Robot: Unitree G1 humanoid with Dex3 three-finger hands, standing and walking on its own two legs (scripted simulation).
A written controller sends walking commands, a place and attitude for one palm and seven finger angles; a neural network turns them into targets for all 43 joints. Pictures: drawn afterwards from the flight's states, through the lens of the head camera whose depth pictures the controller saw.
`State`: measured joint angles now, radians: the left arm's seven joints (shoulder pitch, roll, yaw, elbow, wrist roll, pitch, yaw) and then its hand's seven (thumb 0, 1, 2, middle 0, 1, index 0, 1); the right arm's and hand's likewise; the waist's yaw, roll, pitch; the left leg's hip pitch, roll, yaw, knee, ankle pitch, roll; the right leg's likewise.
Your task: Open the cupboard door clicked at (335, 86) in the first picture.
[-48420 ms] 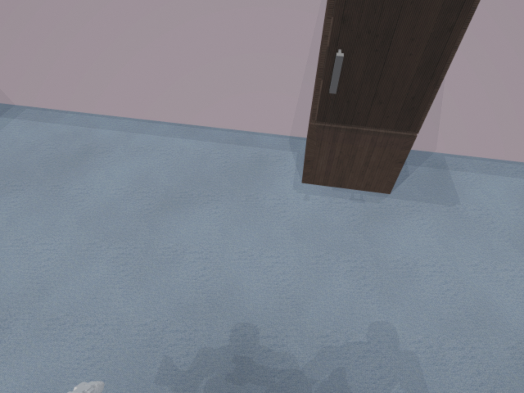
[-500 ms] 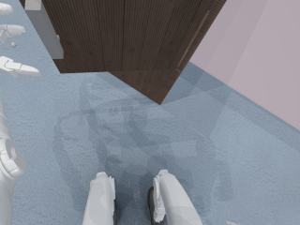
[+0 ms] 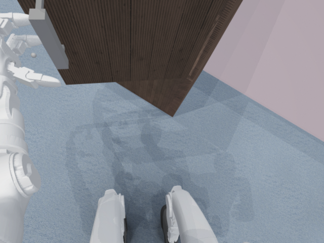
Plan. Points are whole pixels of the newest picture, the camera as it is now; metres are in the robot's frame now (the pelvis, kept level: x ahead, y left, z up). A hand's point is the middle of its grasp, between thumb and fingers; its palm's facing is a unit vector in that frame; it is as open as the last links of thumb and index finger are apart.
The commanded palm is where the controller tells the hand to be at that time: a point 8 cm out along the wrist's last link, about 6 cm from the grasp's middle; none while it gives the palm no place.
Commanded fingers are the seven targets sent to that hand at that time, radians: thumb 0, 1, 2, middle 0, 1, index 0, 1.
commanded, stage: slide the fingers in behind the handle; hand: left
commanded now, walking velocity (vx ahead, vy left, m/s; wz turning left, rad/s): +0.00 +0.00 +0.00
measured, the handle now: (52, 35) +0.58 +0.22 +0.05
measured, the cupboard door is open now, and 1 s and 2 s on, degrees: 40 40 40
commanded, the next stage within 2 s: close the thumb around the handle in 1.12 s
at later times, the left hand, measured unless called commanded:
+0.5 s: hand (50, 55) +0.52 +0.22 +0.05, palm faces +0.08 -1.00 -0.01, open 14.0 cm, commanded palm +0.51 +0.23 +0.04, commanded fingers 0.00 -0.50 0.30 -0.30 -1.20 -0.30 -1.20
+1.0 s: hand (64, 53) +0.53 +0.19 +0.04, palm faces +0.09 -1.00 -0.03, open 13.9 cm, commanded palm +0.51 +0.22 +0.04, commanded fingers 0.00 -0.50 0.30 -0.30 -1.20 -0.30 -1.20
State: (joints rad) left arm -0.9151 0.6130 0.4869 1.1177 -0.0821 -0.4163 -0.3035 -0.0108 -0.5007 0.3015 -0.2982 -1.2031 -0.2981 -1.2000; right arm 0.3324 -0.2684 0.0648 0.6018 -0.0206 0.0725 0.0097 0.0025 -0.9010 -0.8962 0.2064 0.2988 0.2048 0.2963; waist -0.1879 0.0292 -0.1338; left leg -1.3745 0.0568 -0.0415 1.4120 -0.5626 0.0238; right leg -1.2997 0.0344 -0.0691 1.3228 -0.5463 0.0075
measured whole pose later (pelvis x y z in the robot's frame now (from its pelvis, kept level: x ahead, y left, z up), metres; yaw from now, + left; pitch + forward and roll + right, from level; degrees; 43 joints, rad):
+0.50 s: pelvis +0.00 +0.00 +0.00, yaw +1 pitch +30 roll -5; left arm -0.93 0.53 0.43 1.13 -0.07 -0.45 -0.23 -0.01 -0.50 0.30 -0.30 -1.20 -0.30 -1.20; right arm 0.33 -0.26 0.05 0.61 -0.03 0.07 0.02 0.00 -0.90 -0.90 0.21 0.30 0.20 0.30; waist -0.19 0.03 -0.14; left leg -1.37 0.05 -0.04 1.41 -0.56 0.02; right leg -1.30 0.03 -0.07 1.33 -0.55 0.00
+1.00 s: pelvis +0.00 -0.01 +0.00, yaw +1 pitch +30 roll -4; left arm -0.94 0.50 0.40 1.15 -0.05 -0.48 -0.16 -0.01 -0.50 0.30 -0.30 -1.21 -0.30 -1.21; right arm 0.33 -0.26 0.04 0.62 -0.04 0.09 0.03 0.00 -0.90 -0.90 0.21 0.30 0.20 0.30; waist -0.19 0.04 -0.14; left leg -1.37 0.05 -0.04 1.40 -0.56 0.01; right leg -1.30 0.03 -0.07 1.34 -0.56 -0.01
